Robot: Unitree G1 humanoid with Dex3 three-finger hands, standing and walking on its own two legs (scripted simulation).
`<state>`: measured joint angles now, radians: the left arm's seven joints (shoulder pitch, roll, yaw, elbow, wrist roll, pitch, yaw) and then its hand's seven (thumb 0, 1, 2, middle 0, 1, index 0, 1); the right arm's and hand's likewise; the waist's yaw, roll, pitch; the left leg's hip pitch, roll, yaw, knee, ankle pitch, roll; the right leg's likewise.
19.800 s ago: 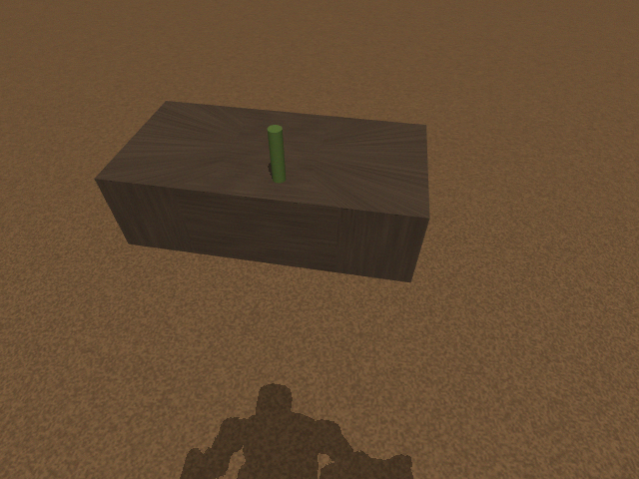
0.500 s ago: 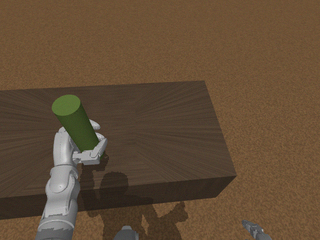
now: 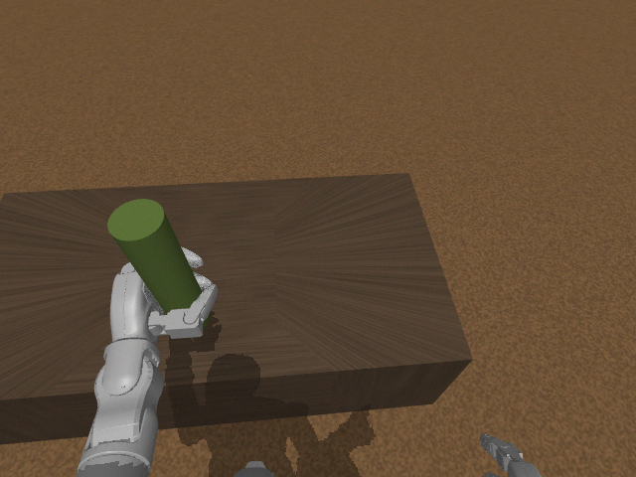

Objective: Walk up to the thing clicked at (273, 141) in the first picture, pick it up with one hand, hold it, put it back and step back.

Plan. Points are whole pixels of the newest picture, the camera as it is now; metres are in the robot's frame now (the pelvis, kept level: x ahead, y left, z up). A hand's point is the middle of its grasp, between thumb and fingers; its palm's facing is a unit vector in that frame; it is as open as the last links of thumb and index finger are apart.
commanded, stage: hold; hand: left
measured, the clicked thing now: (169, 277) +0.34 +0.19 +0.09
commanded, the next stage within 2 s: none
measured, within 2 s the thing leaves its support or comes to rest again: neither
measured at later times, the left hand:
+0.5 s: hand (190, 292) +0.33 +0.17 +0.07, palm faces +0.15 -0.99 +0.01, open 7.0 cm
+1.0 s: hand (190, 290) +0.33 +0.17 +0.07, palm faces +0.13 -0.99 +0.01, open 7.0 cm
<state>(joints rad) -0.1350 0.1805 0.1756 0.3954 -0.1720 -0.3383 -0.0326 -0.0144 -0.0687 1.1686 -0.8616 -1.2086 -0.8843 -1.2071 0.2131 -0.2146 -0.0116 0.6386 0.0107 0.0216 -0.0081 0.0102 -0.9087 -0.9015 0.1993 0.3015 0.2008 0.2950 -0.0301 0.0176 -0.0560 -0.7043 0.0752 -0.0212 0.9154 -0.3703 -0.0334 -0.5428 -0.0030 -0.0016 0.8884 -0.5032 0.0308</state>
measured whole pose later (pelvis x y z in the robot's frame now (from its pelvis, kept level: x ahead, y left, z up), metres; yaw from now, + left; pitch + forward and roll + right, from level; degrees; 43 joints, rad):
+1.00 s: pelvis +0.01 +0.00 +0.01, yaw +0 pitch +7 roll -1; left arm -0.10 0.17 0.15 0.36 -0.17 -0.33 -0.03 -0.01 -0.07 1.17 -0.86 -1.22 -0.88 -1.22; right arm 0.21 -0.22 -0.01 0.65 0.01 0.01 -0.01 0.01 -0.91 -0.90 0.20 0.30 0.20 0.30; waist -0.02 0.01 -0.04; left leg -0.62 0.07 -0.02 0.84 -0.35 -0.03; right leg -0.46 -0.01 0.00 0.81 -0.48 0.03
